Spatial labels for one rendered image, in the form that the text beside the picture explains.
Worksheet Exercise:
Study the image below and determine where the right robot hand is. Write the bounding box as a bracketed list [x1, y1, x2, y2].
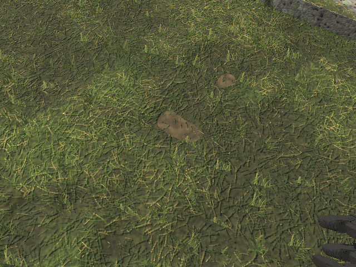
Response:
[312, 214, 356, 267]

